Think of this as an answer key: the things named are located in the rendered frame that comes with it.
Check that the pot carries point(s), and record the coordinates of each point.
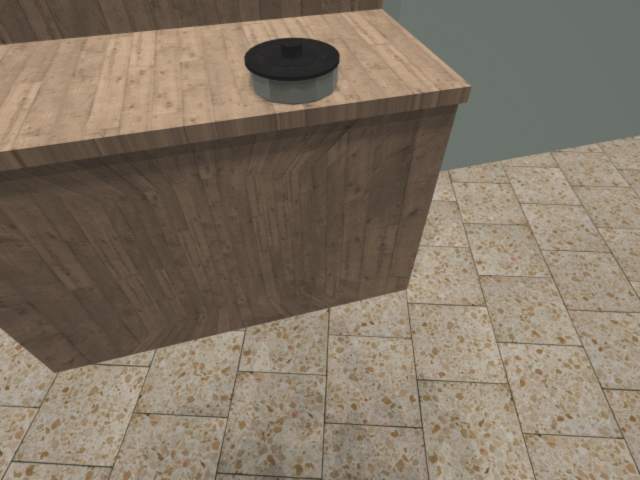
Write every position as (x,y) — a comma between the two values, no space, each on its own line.
(295,92)

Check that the lid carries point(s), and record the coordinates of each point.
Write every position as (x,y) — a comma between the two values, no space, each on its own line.
(316,59)

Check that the table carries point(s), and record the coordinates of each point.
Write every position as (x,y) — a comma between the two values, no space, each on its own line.
(149,197)

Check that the knob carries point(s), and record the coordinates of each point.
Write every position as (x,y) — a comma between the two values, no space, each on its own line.
(291,46)

